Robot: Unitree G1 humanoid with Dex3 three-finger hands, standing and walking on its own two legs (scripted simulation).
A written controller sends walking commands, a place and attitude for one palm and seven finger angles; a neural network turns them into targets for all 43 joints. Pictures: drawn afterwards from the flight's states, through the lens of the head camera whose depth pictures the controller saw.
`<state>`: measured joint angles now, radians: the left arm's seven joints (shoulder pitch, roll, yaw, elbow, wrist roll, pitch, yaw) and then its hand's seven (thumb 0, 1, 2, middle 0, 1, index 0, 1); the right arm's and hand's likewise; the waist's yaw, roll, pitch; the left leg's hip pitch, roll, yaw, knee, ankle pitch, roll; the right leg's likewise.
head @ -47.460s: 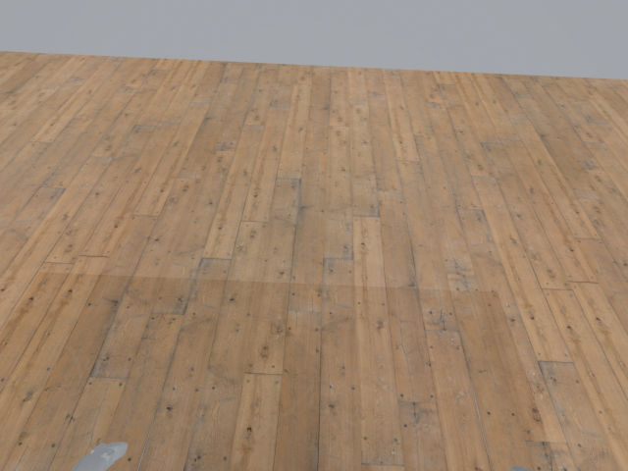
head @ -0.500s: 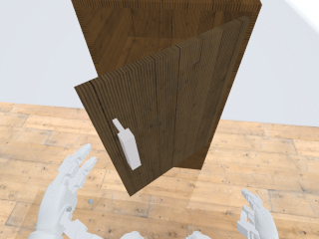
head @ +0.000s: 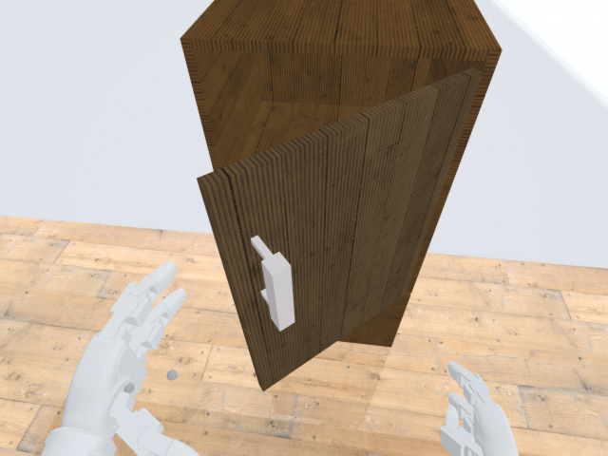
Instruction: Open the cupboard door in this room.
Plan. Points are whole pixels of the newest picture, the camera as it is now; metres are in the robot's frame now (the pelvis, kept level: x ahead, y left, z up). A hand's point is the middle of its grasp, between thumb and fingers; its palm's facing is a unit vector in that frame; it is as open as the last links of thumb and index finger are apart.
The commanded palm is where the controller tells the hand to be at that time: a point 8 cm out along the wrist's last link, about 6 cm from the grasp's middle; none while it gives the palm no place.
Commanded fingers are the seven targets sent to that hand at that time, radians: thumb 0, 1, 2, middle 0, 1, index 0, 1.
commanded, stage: draw the hand back to the body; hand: left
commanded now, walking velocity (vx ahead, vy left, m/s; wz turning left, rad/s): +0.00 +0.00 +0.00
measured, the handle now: (271, 283) +0.32 +0.08 +0.07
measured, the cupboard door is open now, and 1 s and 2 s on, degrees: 42 42 42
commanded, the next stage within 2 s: step back with the hand held close in 1.18 s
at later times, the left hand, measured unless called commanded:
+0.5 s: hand (85, 321) +0.21 +0.23 +0.16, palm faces +0.33 -0.86 -0.39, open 12.7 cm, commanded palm +0.16 +0.27 +0.18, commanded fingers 0.00 0.41 0.69 -0.18 -0.30 -0.18 -0.30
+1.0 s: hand (48, 280) +0.22 +0.25 +0.21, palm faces +0.45 -0.79 -0.40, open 7.7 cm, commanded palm +0.17 +0.29 +0.22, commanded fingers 0.00 0.90 0.90 -0.20 -0.30 -0.20 -0.30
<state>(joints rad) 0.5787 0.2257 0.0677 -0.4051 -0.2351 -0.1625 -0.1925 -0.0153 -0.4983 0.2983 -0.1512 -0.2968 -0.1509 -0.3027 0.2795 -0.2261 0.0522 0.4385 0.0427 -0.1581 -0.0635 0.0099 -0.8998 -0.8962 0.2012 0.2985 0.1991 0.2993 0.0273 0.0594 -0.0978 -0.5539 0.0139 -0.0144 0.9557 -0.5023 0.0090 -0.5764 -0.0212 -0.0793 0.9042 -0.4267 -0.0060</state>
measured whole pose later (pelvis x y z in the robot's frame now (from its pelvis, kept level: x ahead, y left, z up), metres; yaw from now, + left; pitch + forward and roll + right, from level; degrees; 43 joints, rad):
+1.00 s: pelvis +0.03 -0.01 +0.05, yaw -2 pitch -4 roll -1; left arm 0.45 0.32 0.34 -0.38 -0.05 -0.07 0.12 0.01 0.84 0.87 -0.21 -0.30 -0.21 -0.30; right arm 0.18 -0.23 0.02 0.64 0.00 -0.11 -0.08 0.01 -0.90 -0.90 0.20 0.30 0.20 0.30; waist 0.08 0.07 0.03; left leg -0.05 0.02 0.02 0.41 -0.29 0.00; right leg -0.11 0.00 -0.05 0.40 -0.23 -0.01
